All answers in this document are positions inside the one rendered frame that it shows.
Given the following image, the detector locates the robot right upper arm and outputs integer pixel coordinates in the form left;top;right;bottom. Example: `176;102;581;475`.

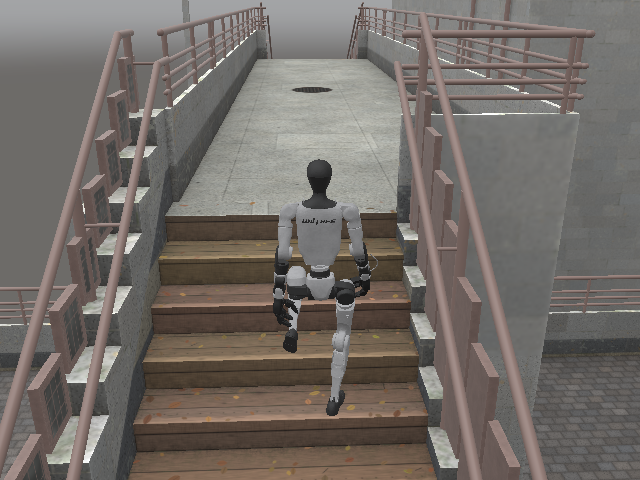
340;202;365;257

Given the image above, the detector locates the right robot hand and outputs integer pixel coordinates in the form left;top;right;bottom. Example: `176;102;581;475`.
350;276;370;298

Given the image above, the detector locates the left robot hand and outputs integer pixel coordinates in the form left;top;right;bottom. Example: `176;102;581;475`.
273;298;298;327

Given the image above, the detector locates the robot right forearm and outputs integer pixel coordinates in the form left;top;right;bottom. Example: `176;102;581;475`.
354;242;371;281

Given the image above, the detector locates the robot left foot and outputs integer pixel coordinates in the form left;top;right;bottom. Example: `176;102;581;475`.
283;329;298;353

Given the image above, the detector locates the left robot thigh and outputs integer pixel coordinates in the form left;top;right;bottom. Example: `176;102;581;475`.
287;266;308;300

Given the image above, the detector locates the robot left upper arm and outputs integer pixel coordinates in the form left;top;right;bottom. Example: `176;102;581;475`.
278;202;299;260

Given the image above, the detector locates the robot left forearm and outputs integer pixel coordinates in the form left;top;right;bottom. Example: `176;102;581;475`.
273;245;289;299

